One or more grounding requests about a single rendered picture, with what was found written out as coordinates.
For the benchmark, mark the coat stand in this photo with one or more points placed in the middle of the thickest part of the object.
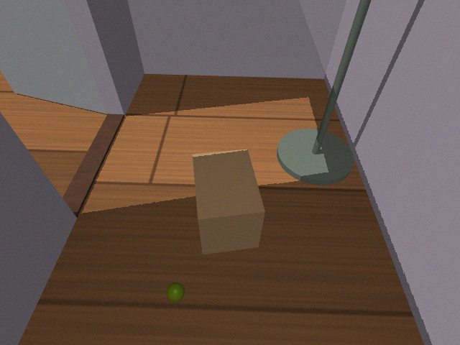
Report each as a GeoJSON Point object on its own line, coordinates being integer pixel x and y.
{"type": "Point", "coordinates": [316, 156]}

